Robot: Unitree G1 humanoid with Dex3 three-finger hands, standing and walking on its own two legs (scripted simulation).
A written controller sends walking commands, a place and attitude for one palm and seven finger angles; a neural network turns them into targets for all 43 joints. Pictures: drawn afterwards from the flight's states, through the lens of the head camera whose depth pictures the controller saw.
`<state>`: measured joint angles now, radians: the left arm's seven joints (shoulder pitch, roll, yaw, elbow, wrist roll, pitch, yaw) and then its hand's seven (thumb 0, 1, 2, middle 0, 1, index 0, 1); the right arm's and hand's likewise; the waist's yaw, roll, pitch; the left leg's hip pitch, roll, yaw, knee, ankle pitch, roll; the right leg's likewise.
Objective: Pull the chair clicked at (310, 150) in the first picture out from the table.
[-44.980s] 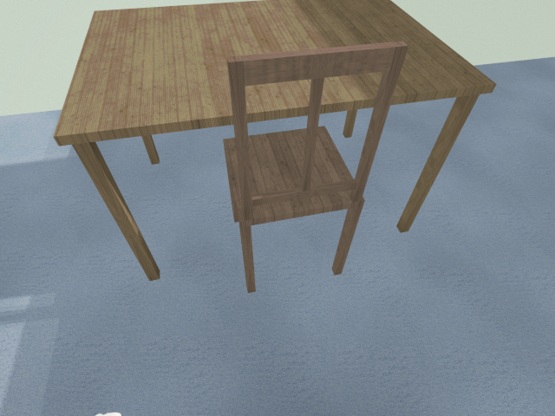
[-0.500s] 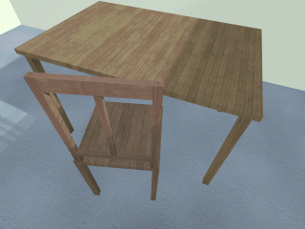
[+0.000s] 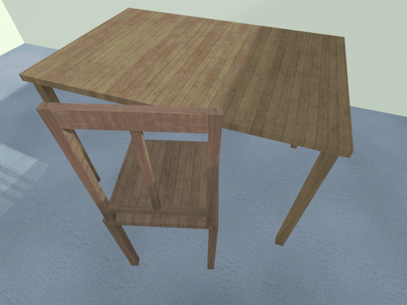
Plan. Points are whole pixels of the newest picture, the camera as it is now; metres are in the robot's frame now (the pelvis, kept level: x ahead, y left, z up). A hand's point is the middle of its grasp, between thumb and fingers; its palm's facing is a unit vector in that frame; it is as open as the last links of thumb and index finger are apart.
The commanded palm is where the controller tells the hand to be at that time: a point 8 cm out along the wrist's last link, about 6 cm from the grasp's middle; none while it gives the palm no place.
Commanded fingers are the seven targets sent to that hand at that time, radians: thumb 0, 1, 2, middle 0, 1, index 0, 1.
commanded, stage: come to a stop and stand still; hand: left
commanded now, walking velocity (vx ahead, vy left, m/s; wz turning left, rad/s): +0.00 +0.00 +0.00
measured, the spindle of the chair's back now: (148, 175) +0.44 +0.17 -0.05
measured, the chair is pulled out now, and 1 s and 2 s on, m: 0.15 0.15 0.15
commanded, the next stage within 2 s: look again from close up in 0.70 s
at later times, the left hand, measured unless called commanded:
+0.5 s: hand out of the picture +0.04 +0.20 -0.17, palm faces +0.00 -0.98 -0.19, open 7.4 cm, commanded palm none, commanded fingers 0.00 0.90 0.90 -0.20 -0.30 -0.20 -0.30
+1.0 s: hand out of the picture +0.03 +0.19 -0.18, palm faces -0.01 -0.99 -0.16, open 7.4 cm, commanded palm none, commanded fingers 0.00 0.90 0.90 -0.20 -0.30 -0.20 -0.30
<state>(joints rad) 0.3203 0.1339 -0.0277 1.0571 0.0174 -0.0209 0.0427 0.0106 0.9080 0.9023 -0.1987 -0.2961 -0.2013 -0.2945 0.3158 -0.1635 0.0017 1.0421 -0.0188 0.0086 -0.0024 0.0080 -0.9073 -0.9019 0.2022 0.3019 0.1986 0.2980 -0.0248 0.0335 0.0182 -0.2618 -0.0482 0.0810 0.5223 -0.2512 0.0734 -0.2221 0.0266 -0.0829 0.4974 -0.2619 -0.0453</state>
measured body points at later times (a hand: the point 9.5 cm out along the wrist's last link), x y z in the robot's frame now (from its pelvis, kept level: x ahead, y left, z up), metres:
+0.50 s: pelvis +0.04 +0.03 +0.00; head +0.04 +0.03 +0.45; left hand +0.04 +0.25 -0.16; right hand +0.04 -0.20 -0.15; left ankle +0.02 +0.06 -0.73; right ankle +0.01 -0.09 -0.73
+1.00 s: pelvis +0.04 +0.03 +0.01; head +0.05 +0.05 +0.45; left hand +0.03 +0.25 -0.16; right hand +0.03 -0.18 -0.15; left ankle +0.02 +0.06 -0.73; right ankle +0.01 -0.09 -0.73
